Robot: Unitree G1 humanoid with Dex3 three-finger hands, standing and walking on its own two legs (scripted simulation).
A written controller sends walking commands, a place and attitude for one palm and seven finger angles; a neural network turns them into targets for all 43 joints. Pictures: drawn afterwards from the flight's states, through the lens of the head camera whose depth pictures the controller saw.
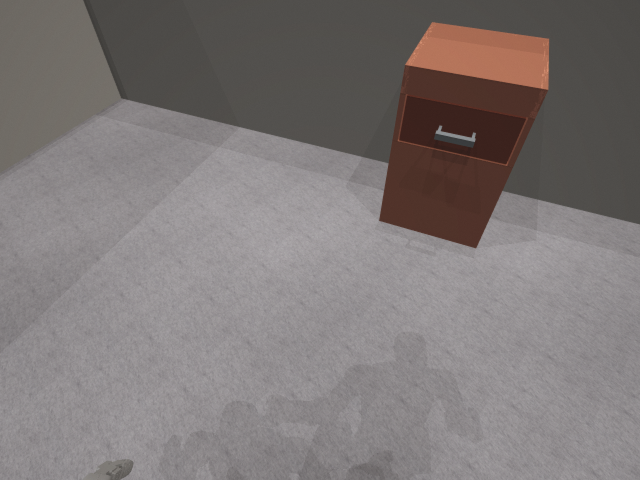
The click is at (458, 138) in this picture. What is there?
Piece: drawer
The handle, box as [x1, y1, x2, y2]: [434, 126, 475, 147]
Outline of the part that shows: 436,130 434,138 439,140 472,147 475,139 475,133 473,132 471,138 442,132 440,130 441,126 439,126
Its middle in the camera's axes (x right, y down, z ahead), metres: +0.46 -0.35 +1.33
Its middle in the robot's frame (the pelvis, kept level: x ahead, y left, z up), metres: +1.23 -0.41 -0.24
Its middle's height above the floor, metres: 0.53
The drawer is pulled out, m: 0.00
